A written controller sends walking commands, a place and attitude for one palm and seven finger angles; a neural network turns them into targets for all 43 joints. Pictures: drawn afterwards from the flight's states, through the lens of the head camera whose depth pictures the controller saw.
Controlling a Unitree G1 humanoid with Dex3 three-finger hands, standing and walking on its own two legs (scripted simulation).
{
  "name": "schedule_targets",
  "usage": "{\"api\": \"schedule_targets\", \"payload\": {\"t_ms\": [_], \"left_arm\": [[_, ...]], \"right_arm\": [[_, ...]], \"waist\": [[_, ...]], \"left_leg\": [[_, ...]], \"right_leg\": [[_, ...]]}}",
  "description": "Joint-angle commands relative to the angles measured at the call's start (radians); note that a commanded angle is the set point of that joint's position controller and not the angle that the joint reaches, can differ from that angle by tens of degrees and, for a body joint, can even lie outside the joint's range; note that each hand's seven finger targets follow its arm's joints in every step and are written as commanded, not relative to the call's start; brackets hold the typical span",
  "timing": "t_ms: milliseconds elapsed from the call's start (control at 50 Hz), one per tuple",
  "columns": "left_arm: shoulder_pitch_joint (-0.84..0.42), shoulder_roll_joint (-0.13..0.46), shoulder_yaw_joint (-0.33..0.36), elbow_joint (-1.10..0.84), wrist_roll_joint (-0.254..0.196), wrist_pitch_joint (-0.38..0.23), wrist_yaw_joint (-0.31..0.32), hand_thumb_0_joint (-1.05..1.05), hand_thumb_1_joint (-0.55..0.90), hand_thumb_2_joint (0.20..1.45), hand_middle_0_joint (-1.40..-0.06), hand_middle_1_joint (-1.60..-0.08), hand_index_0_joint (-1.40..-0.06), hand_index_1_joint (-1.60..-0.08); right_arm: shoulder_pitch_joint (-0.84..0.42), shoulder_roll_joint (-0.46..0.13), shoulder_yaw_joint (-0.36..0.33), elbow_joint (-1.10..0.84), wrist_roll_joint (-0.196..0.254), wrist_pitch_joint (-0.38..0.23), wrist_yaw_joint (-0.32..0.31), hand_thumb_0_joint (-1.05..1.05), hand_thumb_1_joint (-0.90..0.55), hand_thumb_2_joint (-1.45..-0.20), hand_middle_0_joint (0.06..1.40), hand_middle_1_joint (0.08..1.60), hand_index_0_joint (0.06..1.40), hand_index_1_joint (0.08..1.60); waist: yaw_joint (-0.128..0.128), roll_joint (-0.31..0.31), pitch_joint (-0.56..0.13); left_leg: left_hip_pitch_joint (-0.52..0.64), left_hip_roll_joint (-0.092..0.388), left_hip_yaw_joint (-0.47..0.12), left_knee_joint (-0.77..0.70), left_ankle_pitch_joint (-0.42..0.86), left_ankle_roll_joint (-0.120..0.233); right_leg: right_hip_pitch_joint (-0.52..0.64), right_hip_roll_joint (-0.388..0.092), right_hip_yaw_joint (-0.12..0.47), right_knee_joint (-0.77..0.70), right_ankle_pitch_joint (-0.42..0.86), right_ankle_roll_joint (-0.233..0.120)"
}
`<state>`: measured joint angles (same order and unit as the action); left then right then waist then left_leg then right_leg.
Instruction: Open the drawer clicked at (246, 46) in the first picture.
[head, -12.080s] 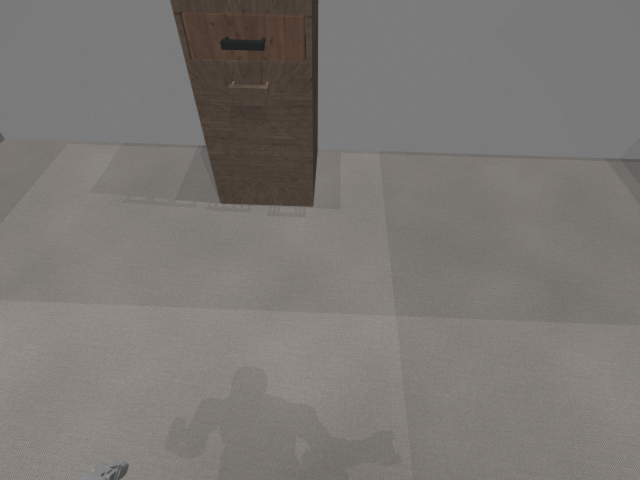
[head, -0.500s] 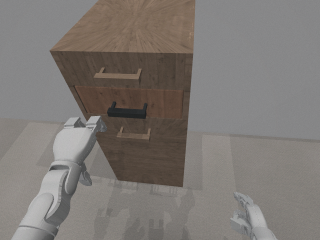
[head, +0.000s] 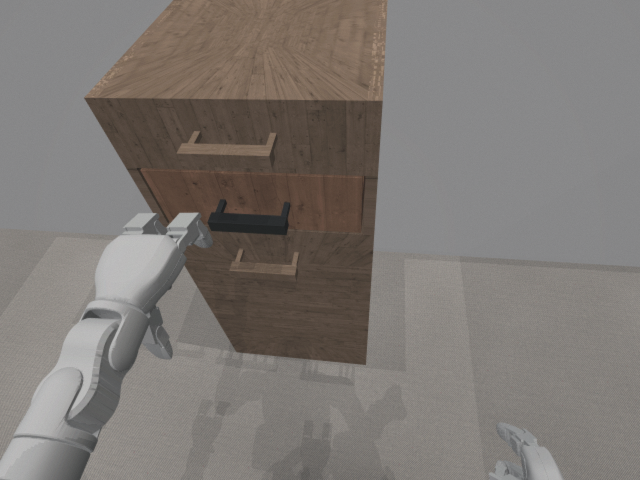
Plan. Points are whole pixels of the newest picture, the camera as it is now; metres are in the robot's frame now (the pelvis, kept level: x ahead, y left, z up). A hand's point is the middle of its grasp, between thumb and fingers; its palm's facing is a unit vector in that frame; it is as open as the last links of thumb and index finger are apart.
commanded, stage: raise the hand with hooked fingers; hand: left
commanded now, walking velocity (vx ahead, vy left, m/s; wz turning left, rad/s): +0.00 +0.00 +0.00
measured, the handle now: (251, 214) +0.52 +0.21 -0.03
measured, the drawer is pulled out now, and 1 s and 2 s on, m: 0.00 0.00 0.00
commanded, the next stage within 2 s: move the hooked fingers above the handle in 0.06 s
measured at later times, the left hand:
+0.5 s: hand (185, 274) +0.33 +0.22 +0.07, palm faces +0.02 -0.06 -1.00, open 13.8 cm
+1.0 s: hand (216, 241) +0.40 +0.21 +0.05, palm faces -0.05 -0.02 -1.00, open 13.8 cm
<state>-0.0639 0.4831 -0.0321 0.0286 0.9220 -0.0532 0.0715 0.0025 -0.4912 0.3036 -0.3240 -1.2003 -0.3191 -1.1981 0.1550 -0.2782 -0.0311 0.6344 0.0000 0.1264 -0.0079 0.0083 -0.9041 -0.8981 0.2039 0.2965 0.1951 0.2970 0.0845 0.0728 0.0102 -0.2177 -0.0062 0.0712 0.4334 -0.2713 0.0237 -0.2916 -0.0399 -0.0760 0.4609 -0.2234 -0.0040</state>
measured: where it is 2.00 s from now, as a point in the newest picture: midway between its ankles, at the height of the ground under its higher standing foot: outside the picture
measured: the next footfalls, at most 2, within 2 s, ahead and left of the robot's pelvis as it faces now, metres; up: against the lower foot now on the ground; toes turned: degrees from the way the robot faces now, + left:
none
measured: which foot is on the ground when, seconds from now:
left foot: down 0.00-1.00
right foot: down 0.00-1.00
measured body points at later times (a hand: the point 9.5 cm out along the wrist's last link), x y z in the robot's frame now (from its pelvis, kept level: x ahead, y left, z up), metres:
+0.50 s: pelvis -0.01 -0.01 +0.00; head +0.02 -0.04 +0.45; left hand +0.32 +0.22 +0.13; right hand +0.17 -0.24 -0.12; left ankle -0.03 +0.10 -0.74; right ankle +0.01 -0.12 -0.74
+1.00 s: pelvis -0.01 -0.01 -0.01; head +0.04 -0.04 +0.44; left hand +0.40 +0.21 +0.10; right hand +0.09 -0.27 -0.14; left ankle -0.03 +0.10 -0.74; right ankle +0.01 -0.12 -0.74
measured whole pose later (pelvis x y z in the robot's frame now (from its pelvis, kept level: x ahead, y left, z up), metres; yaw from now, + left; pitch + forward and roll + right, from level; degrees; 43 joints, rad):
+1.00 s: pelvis -0.01 -0.01 -0.01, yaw +0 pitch +8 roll +1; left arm -0.54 0.45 -0.10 0.66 1.01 -0.06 0.15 0.00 -0.49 0.30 -0.32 -1.20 -0.32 -1.20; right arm 0.26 -0.26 -0.05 0.68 0.02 0.11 -0.04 0.01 -0.90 -0.90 0.20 0.30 0.20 0.30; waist 0.01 0.05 -0.04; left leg -0.37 0.00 0.08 0.52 -0.29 0.02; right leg -0.45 -0.03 -0.07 0.55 -0.24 -0.02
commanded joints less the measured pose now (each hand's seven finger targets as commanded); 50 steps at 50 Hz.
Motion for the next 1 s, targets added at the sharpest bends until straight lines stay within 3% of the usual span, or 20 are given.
{"api": "schedule_targets", "payload": {"t_ms": [0,40,120,180,200,300,360,400,440,480,500,520,580,680,760,860,960,980], "left_arm": [[-0.281,0.211,0.147,-0.172,0.003,0.030,0.080,0.000,-0.500,0.300,-0.300,-1.200,-0.300,-1.200],[-0.290,0.199,0.121,-0.182,0.008,0.043,0.075,0.000,-0.500,0.300,-0.300,-1.200,-0.300,-1.200],[-0.268,0.192,0.106,-0.175,0.001,0.057,0.048,0.000,-0.500,0.300,-0.300,-1.200,-0.300,-1.200],[-0.316,0.189,0.096,-0.118,0.004,0.055,0.036,0.000,-0.500,0.300,-0.300,-1.200,-0.300,-1.200],[-0.330,0.192,0.100,-0.106,0.005,0.053,0.033,0.000,-0.500,0.300,-0.300,-1.200,-0.300,-1.200],[-0.423,0.210,0.102,-0.052,0.022,0.023,0.042,0.000,-0.500,0.300,-0.300,-1.200,-0.300,-1.200],[-0.502,0.167,0.053,-0.015,0.029,0.008,0.052,0.000,-0.500,0.300,-0.300,-1.200,-0.300,-1.200],[-0.508,0.204,0.090,0.003,0.034,0.003,0.061,0.000,-0.500,0.300,-0.300,-1.200,-0.300,-1.200],[-0.529,0.162,0.048,0.020,0.038,0.003,0.066,0.000,-0.500,0.300,-0.300,-1.200,-0.300,-1.200],[-0.543,0.159,0.045,0.051,0.040,0.008,0.072,0.000,-0.500,0.300,-0.300,-1.200,-0.300,-1.200],[-0.553,0.170,0.055,0.101,0.047,0.017,0.074,0.000,-0.500,0.300,-0.300,-1.200,-0.300,-1.200],[-0.590,0.136,0.016,0.125,0.050,0.022,0.075,0.000,-0.500,0.300,-0.300,-1.200,-0.300,-1.200],[-0.634,0.170,0.041,0.136,0.062,0.019,0.088,0.000,-0.500,0.300,-0.300,-1.200,-0.300,-1.200],[-0.690,0.148,0.022,0.233,0.066,0.020,0.102,0.000,-0.500,0.300,-0.300,-1.200,-0.300,-1.200],[-0.736,0.210,0.074,0.306,0.076,0.015,0.117,0.000,-0.500,0.300,-0.300,-1.200,-0.300,-1.200],[-0.811,0.195,0.051,0.399,0.081,0.003,0.121,0.000,-0.500,0.300,-0.300,-1.200,-0.300,-1.200],[-0.913,0.167,0.016,0.442,0.090,-0.032,0.131,0.000,-0.500,0.300,-0.300,-1.200,-0.300,-1.200],[-0.920,0.193,0.040,0.466,0.093,-0.036,0.136,0.000,-0.500,0.300,-0.300,-1.200,-0.300,-1.200]], "right_arm": [[-0.121,-0.087,-0.023,-0.150,0.013,-0.045,-0.002,0.000,-0.900,-0.900,0.200,0.300,0.200,0.300],[-0.122,-0.086,-0.024,-0.148,0.011,-0.044,-0.003,0.000,-0.900,-0.900,0.200,0.300,0.200,0.300],[-0.129,-0.085,-0.017,-0.151,0.009,-0.044,-0.007,0.000,-0.900,-0.900,0.200,0.300,0.200,0.300],[-0.124,-0.086,-0.013,-0.142,0.010,-0.040,-0.016,0.000,-0.900,-0.900,0.200,0.300,0.200,0.300],[-0.127,-0.088,-0.012,-0.144,0.012,-0.042,-0.016,0.000,-0.900,-0.900,0.200,0.300,0.200,0.300],[-0.108,-0.084,-0.013,-0.133,0.010,-0.048,-0.024,0.000,-0.900,-0.900,0.200,0.300,0.200,0.300],[-0.094,-0.078,-0.017,-0.127,0.012,-0.054,-0.026,0.000,-0.900,-0.900,0.200,0.300,0.200,0.300],[-0.083,-0.082,-0.023,-0.124,0.012,-0.056,-0.026,0.000,-0.900,-0.900,0.200,0.300,0.200,0.300],[-0.076,-0.078,-0.023,-0.125,0.013,-0.055,-0.023,0.000,-0.900,-0.900,0.200,0.300,0.200,0.300],[-0.064,-0.081,-0.027,-0.123,0.014,-0.053,-0.022,0.000,-0.900,-0.900,0.200,0.300,0.200,0.300],[-0.059,-0.085,-0.026,-0.117,0.017,-0.050,-0.022,0.000,-0.900,-0.900,0.200,0.300,0.200,0.300],[-0.056,-0.085,-0.024,-0.116,0.019,-0.048,-0.022,0.000,-0.900,-0.900,0.200,0.300,0.200,0.300],[-0.036,-0.089,-0.033,-0.115,0.018,-0.048,-0.024,0.000,-0.900,-0.900,0.200,0.300,0.200,0.300],[-0.006,-0.091,-0.038,-0.104,0.023,-0.045,-0.027,0.000,-0.900,-0.900,0.200,0.300,0.200,0.300],[0.021,-0.099,-0.043,-0.097,0.025,-0.046,-0.034,0.000,-0.900,-0.900,0.200,0.300,0.200,0.300],[0.059,-0.104,-0.049,-0.082,0.026,-0.047,-0.038,0.000,-0.900,-0.900,0.200,0.300,0.200,0.300],[0.109,-0.105,-0.061,-0.072,0.020,-0.048,-0.037,0.000,-0.900,-0.900,0.200,0.300,0.200,0.300],[0.117,-0.108,-0.064,-0.066,0.020,-0.046,-0.038,0.000,-0.900,-0.900,0.200,0.300,0.200,0.300]], "waist": [[0.004,-0.042,-0.298],[0.002,-0.024,-0.300],[0.003,-0.052,-0.304],[-0.010,-0.088,-0.249],[-0.012,-0.072,-0.241],[-0.015,-0.066,-0.273],[-0.026,-0.051,-0.271],[-0.020,-0.049,-0.312],[-0.026,-0.042,-0.307],[-0.025,-0.043,-0.315],[-0.031,-0.074,-0.294],[-0.039,-0.073,-0.275],[-0.028,-0.060,-0.343],[-0.044,-0.080,-0.332],[-0.039,-0.091,-0.356],[-0.065,-0.100,-0.356],[-0.086,-0.067,-0.415],[-0.089,-0.075,-0.411]], "left_leg": [[0.019,-0.017,-0.046,-0.030,0.359,-0.006],[0.030,-0.016,-0.043,-0.033,0.354,-0.004],[0.029,-0.018,-0.042,-0.036,0.354,0.001],[0.001,-0.020,-0.038,-0.041,0.309,0.004],[0.000,-0.019,-0.038,-0.043,0.289,0.002],[-0.002,-0.026,-0.034,-0.032,0.263,0.005],[-0.003,-0.026,-0.034,-0.027,0.253,0.003],[0.003,-0.027,-0.034,-0.017,0.278,0.002],[-0.004,-0.027,-0.038,-0.012,0.290,0.000],[-0.013,-0.028,-0.036,-0.010,0.280,0.000],[-0.030,-0.027,-0.038,-0.013,0.261,-0.001],[-0.040,-0.025,-0.036,-0.015,0.238,0.000],[-0.028,-0.027,-0.034,-0.005,0.269,0.002],[-0.058,-0.027,-0.029,0.005,0.260,0.006],[-0.090,-0.028,-0.024,0.010,0.240,0.013],[-0.110,-0.029,-0.023,0.031,0.234,0.018],[-0.092,-0.030,-0.027,0.062,0.263,0.020],[-0.103,-0.030,-0.025,0.069,0.267,0.020]], "right_leg": [[0.192,0.039,0.054,-0.012,0.270,-0.035],[0.188,0.038,0.052,-0.013,0.258,-0.036],[0.213,0.035,0.055,-0.018,0.277,-0.032],[0.180,0.039,0.048,-0.026,0.243,-0.030],[0.172,0.041,0.052,-0.032,0.219,-0.031],[0.169,0.039,0.061,-0.031,0.202,-0.030],[0.136,0.038,0.054,-0.023,0.183,-0.032],[0.152,0.042,0.059,-0.014,0.202,-0.034],[0.139,0.041,0.051,-0.004,0.212,-0.036],[0.135,0.040,0.051,0.000,0.207,-0.036],[0.123,0.045,0.049,-0.003,0.184,-0.036],[0.100,0.041,0.046,-0.005,0.162,-0.035],[0.128,0.041,0.054,0.011,0.195,-0.038],[0.110,0.042,0.054,0.021,0.205,-0.037],[0.128,0.039,0.064,0.028,0.195,-0.036],[0.095,0.041,0.063,0.039,0.203,-0.034],[0.061,0.044,0.062,0.061,0.229,-0.036],[0.060,0.045,0.064,0.064,0.239,-0.035]]}}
